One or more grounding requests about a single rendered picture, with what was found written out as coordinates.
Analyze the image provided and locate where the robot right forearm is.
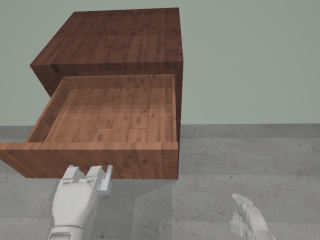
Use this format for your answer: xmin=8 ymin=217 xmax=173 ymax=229
xmin=251 ymin=230 xmax=276 ymax=240

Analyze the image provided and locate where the robot left forearm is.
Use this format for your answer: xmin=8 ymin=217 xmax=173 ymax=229
xmin=48 ymin=225 xmax=85 ymax=240

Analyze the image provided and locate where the drawer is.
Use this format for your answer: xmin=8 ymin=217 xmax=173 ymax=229
xmin=0 ymin=74 xmax=178 ymax=180

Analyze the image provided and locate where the right robot hand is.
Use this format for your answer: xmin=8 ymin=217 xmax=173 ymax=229
xmin=230 ymin=193 xmax=269 ymax=240

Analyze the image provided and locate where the cabinet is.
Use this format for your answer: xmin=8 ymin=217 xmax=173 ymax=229
xmin=30 ymin=7 xmax=184 ymax=180

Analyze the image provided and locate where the handle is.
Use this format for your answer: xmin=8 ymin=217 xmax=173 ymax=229
xmin=57 ymin=165 xmax=113 ymax=195

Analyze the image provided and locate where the left robot hand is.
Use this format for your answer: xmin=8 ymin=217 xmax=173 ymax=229
xmin=52 ymin=165 xmax=106 ymax=227

